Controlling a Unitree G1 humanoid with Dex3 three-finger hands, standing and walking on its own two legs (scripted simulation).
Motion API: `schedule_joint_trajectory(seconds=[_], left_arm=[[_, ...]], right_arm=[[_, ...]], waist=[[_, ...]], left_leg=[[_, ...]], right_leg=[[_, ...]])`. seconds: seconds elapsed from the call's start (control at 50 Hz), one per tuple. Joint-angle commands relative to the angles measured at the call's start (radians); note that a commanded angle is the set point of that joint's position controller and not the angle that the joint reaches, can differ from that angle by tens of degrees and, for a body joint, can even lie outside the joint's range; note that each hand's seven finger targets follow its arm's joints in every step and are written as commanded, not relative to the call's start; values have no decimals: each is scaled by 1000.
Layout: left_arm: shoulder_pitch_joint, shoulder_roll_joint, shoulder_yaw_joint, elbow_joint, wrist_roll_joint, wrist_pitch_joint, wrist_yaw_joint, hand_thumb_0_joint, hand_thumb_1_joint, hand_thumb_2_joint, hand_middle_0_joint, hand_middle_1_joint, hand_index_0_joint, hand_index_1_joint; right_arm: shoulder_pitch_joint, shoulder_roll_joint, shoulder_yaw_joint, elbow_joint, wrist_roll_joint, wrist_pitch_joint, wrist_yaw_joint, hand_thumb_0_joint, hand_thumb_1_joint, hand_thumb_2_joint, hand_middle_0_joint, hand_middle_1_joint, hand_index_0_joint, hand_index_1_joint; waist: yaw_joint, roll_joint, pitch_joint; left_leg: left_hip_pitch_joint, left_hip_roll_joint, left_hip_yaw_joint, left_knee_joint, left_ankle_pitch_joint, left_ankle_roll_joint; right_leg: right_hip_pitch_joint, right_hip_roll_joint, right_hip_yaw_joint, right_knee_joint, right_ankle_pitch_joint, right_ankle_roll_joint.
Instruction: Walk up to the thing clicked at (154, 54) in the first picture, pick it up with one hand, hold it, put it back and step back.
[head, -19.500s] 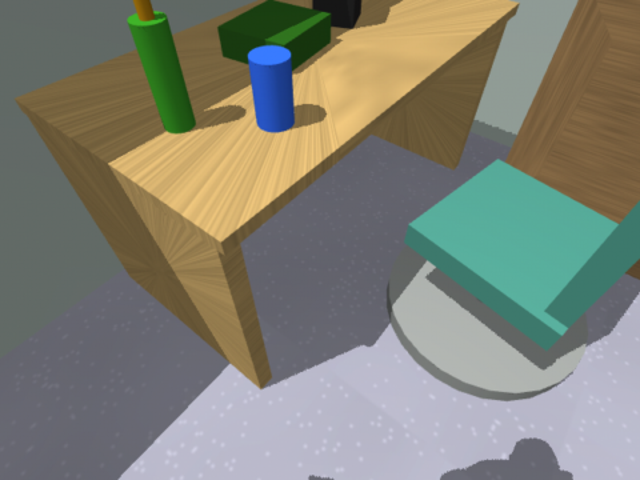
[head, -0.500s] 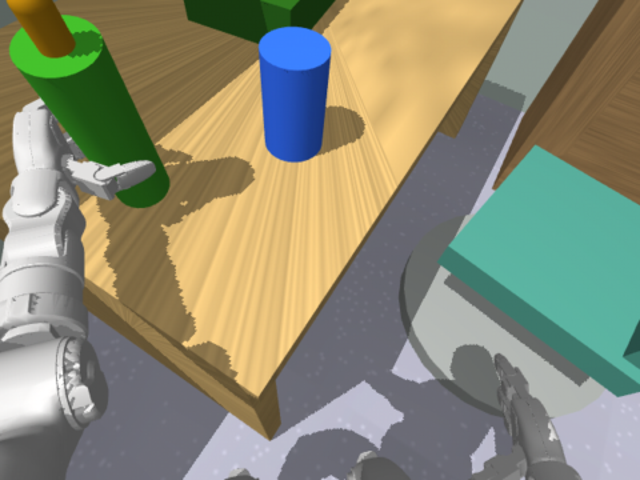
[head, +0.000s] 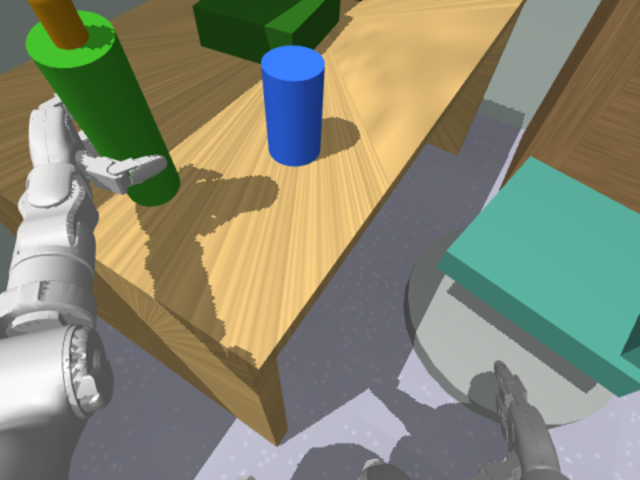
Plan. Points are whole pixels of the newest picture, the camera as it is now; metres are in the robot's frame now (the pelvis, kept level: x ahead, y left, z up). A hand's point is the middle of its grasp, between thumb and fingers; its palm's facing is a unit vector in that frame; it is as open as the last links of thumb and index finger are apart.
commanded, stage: lift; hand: left
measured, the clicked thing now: (112, 111) +0.49 +0.18 +0.19
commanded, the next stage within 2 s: hold in 1.32 s
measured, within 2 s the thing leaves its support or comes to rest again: neither
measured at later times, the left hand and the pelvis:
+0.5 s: hand (91, 125) +0.44 +0.19 +0.21, palm faces +0.20 -0.98 -0.07, open 10.5 cm; pelvis +0.01 -0.01 +0.01, yaw +1 degrees
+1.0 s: hand (59, 138) +0.37 +0.17 +0.26, palm faces +0.17 -0.98 -0.06, open 10.4 cm; pelvis +0.00 -0.01 +0.02, yaw +3 degrees
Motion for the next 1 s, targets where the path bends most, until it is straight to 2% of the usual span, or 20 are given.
schedule_joint_trajectory(seconds=[0.0,0.04,0.1,0.12,0.3,0.32,0.44,0.48,0.5,0.56,0.58,0.62,0.7,0.74,0.8,0.82,0.84,0.86,0.94,0.98], left_arm=[[-724,306,37,-477,-61,-136,-7,0,44,1425,-1331,-1561,-1367,-1558],[-687,336,61,-463,-66,-127,-2,0,39,1447,-1336,-1574,-1370,-1575],[-669,304,43,-526,-71,-113,5,0,13,1464,-1336,-1577,-1365,-1584],[-656,322,59,-525,-75,-107,8,0,5,1461,-1329,-1570,-1357,-1577],[-485,243,34,-721,-101,14,17,0,-33,1438,-1286,-1533,-1314,-1542],[-535,215,3,-816,-105,26,13,0,-32,1439,-1294,-1531,-1321,-1541],[-460,170,-7,-886,-111,143,11,0,20,1446,-1298,-1540,-1327,-1546],[-434,144,-15,-909,-118,181,8,0,23,1451,-1292,-1544,-1321,-1550],[-390,161,6,-899,-120,201,8,0,-1,1457,-1300,-1554,-1328,-1562],[-401,118,-33,-1010,-126,257,-2,0,16,1425,-1271,-1516,-1299,-1523],[-361,168,26,-1000,-135,279,1,0,9,1428,-1263,-1508,-1288,-1518],[-389,129,-16,-1085,-134,308,-6,0,24,1390,-1238,-1471,-1262,-1480],[-349,153,23,-1139,-146,372,-1,0,-15,1376,-1227,-1464,-1252,-1473],[-344,141,21,-1181,-149,397,1,0,8,1358,-1209,-1434,-1232,-1444],[-297,156,50,-1182,-155,430,5,0,-22,1353,-1226,-1446,-1248,-1458],[-325,133,24,-1231,-158,436,1,0,-27,1339,-1205,-1430,-1228,-1441],[-271,155,56,-1176,-158,452,2,0,-40,1346,-1221,-1443,-1241,-1455],[-309,128,17,-1247,-156,458,-1,0,-13,1345,-1221,-1442,-1243,-1452],[-284,135,36,-1255,-168,493,-8,0,-57,1325,-1218,-1430,-1238,-1443],[-255,150,55,-1238,-167,514,-6,0,-54,1319,-1221,-1428,-1240,-1442]], right_arm=[[-19,-90,-42,-170,4,-71,-17,0,558,-50,48,50,49,50],[-26,-125,-75,-165,6,-77,-25,0,555,-51,48,50,49,50],[-37,-84,-36,-169,10,-83,-23,0,553,-54,48,50,48,50],[-18,-123,-69,-156,6,-82,-28,0,550,-55,48,50,48,50],[3,-91,-45,-109,19,-110,-35,0,555,-52,48,50,49,50],[-18,-94,-55,-133,20,-118,-35,0,558,-52,48,50,48,50],[-13,-94,-57,-60,25,-146,-42,0,568,-48,48,50,49,50],[-47,-62,-21,-56,30,-161,-38,0,569,-48,48,50,49,50],[-38,-90,-48,-45,30,-165,-43,0,564,-49,48,50,49,50],[-4,-70,-35,0,29,-178,-43,0,569,-48,48,50,49,50],[-30,-108,-69,-6,32,-187,-48,0,570,-48,48,50,49,50],[-28,-61,-22,27,31,-196,-41,0,568,-49,48,50,49,50],[-68,-100,-70,58,33,-220,-51,0,562,-50,49,50,49,50],[-66,-66,-38,69,30,-230,-50,0,563,-50,49,50,49,50],[-106,-105,-74,86,28,-253,-60,0,554,-52,49,50,49,50],[-111,-76,-54,114,28,-258,-57,0,555,-51,49,50,49,50],[-118,-101,-69,87,28,-262,-62,0,550,-53,49,50,49,50],[-125,-94,-74,113,28,-268,-65,0,554,-51,49,50,49,50],[-138,-67,-47,141,30,-289,-66,0,549,-52,49,50,49,50],[-155,-121,-99,153,28,-297,-73,0,546,-53,49,50,49,50]], waist=[[22,143,-582],[26,138,-581],[44,147,-581],[33,143,-590],[74,115,-541],[66,112,-553],[83,65,-437],[97,57,-401],[95,49,-396],[94,56,-396],[103,43,-378],[112,59,-371],[114,42,-346],[125,49,-352],[118,14,-354],[129,37,-321],[119,7,-336],[120,24,-333],[133,20,-326],[126,2,-297]], left_leg=[[339,-16,17,-107,324,1],[356,-12,15,-107,359,-1],[371,-12,13,-116,390,-5],[381,-11,16,-111,408,-3],[434,-10,13,-130,487,-6],[437,-12,16,-133,490,-4],[431,-19,20,-179,399,2],[428,-26,23,-196,357,5],[441,-24,20,-201,359,5],[473,-29,23,-200,394,7],[468,-30,23,-206,389,7],[470,-32,19,-219,366,6],[469,-38,21,-232,336,11],[471,-42,22,-231,335,11],[481,-42,18,-236,325,16],[463,-45,20,-243,303,13],[474,-46,21,-238,308,18],[472,-49,22,-243,291,17],[470,-52,21,-244,294,20],[463,-52,21,-257,260,20]], right_leg=[[223,20,-53,-82,298,-50],[219,21,-55,-81,312,-51],[247,22,-59,-83,332,-52],[252,20,-56,-87,351,-50],[309,21,-73,-105,404,-47],[327,18,-73,-107,422,-44],[331,15,-83,-142,351,-38],[336,12,-83,-157,314,-35],[332,14,-86,-157,310,-36],[338,9,-90,-160,346,-33],[345,8,-91,-166,337,-31],[347,7,-93,-173,314,-33],[360,1,-88,-188,295,-29],[372,-2,-90,-195,291,-29],[378,-4,-87,-201,286,-24],[366,-4,-87,-206,263,-28],[377,-5,-85,-210,272,-23],[372,-8,-83,-213,260,-24],[380,-9,-86,-216,256,-23],[359,-7,-85,-223,224,-24]])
